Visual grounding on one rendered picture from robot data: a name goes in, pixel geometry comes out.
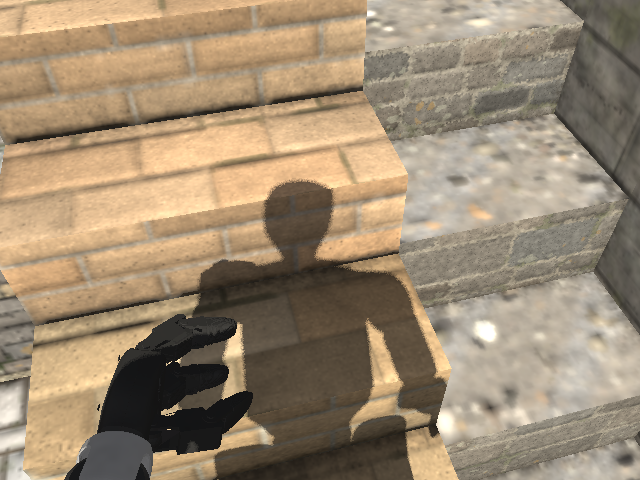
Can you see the robot left hand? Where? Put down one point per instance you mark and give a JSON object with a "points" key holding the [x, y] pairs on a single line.
{"points": [[143, 386]]}

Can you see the robot left forearm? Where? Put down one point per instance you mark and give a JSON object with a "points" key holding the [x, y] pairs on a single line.
{"points": [[113, 455]]}

